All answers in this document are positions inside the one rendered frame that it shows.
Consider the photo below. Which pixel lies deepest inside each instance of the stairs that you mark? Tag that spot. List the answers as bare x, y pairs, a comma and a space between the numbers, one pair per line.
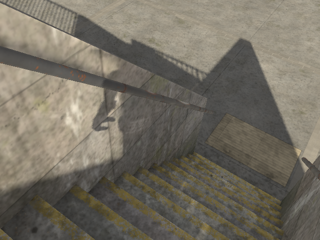
190, 198

